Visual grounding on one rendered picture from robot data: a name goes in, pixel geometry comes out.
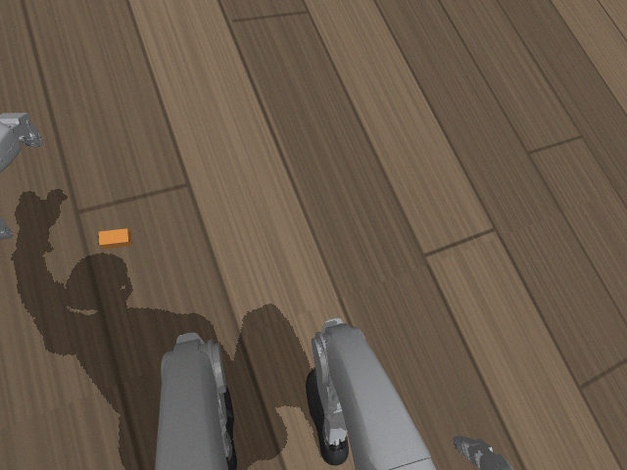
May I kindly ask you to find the left robot hand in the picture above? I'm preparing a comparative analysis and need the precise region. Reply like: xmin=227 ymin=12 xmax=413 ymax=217
xmin=0 ymin=113 xmax=43 ymax=239

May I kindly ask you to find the small box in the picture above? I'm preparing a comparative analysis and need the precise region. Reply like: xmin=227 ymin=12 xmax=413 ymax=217
xmin=99 ymin=228 xmax=131 ymax=249

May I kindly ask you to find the right robot hand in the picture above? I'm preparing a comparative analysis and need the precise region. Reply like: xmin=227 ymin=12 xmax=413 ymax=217
xmin=453 ymin=436 xmax=513 ymax=470

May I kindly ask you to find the right robot foot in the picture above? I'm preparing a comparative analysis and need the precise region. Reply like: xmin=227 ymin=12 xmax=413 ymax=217
xmin=306 ymin=369 xmax=349 ymax=465

